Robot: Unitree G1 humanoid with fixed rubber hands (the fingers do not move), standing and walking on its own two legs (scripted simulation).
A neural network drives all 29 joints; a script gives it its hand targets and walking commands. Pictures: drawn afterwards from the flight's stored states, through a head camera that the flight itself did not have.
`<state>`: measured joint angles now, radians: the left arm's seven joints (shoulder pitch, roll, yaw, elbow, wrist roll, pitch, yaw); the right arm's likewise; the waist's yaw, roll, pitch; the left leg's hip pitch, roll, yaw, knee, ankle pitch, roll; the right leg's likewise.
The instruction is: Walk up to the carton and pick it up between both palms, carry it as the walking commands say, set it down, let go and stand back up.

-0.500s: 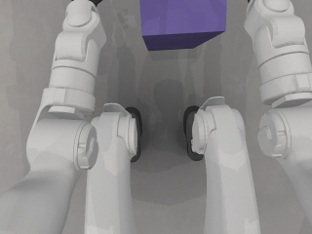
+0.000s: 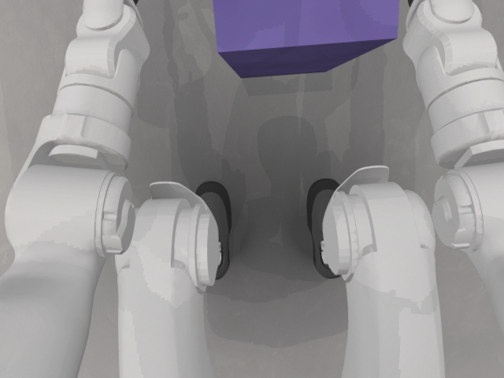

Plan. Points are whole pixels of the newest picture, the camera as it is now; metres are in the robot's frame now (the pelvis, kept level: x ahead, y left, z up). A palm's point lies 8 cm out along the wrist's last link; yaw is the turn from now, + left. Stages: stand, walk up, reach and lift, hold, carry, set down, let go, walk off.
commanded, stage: reach and lift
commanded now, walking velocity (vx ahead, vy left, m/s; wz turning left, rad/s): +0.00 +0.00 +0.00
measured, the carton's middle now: (288, 2) +0.53 -0.05 -0.22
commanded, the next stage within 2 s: none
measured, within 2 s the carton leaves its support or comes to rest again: leaves its support in 1.16 s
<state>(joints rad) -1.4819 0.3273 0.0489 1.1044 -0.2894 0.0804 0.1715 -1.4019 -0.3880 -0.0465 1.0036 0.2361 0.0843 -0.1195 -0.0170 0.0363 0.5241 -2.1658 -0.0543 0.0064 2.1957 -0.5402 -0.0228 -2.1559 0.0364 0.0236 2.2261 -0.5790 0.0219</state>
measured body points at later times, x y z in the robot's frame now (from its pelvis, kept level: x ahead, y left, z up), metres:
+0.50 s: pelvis +0.00 +0.00 +0.01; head +0.37 -0.02 +0.25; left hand +0.56 +0.11 -0.17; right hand +0.55 -0.17 -0.18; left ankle +0.13 +0.12 -0.33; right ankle +0.12 -0.12 -0.33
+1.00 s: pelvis +0.00 -0.01 -0.01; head +0.36 -0.02 +0.24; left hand +0.57 +0.08 -0.17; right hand +0.56 -0.17 -0.17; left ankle +0.13 +0.12 -0.33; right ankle +0.12 -0.12 -0.33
